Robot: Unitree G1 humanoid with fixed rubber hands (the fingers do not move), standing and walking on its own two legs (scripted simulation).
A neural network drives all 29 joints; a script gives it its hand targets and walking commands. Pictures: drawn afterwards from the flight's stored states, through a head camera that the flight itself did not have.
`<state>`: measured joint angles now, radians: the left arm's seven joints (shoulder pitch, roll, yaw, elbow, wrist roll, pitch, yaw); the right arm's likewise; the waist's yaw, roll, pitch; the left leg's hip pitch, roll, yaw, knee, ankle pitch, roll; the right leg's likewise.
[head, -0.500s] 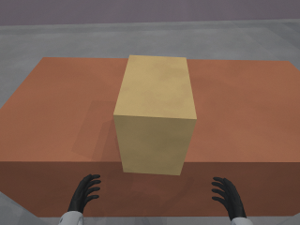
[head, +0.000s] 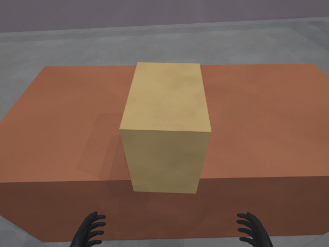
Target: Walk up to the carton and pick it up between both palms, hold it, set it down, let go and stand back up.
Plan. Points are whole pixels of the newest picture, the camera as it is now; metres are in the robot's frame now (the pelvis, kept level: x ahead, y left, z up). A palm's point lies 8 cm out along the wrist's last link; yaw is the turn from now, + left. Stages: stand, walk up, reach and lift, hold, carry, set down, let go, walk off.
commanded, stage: set down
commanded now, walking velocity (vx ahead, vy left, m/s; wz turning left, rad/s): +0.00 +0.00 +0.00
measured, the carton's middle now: (166, 127) +0.46 +0.04 +0.03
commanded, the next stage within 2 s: let go in 0.02 s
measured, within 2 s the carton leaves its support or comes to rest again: neither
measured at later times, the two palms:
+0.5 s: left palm out of the picture +0.14 +0.23 -0.08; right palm out of the picture +0.14 -0.22 -0.08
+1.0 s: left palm out of the picture +0.03 +0.25 -0.12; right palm out of the picture +0.04 -0.24 -0.13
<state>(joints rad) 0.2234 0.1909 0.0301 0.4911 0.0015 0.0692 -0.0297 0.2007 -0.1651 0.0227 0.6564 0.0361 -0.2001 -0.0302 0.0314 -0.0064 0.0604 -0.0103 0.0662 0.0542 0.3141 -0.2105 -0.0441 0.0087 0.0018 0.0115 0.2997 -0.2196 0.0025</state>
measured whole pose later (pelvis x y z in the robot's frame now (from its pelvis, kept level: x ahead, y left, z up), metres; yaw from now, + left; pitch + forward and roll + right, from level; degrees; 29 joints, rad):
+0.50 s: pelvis -0.01 +0.00 +0.00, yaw +0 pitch -4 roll +0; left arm 0.18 0.19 0.02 0.54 0.01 0.13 -0.01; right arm 0.18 -0.19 -0.02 0.75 -0.02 -0.22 0.01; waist 0.01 0.00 0.07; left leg -0.06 0.07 0.04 0.35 -0.21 -0.05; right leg -0.04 0.00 0.00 0.34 -0.22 0.00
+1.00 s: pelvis -0.02 +0.00 -0.01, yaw +4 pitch +0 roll -1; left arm 0.34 0.21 0.04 0.74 0.03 -0.01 0.00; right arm 0.33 -0.21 -0.03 0.84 -0.03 -0.01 0.03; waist 0.00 0.01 -0.02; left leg -0.26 0.05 -0.02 0.51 -0.25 -0.04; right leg -0.20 -0.01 -0.05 0.48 -0.28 0.00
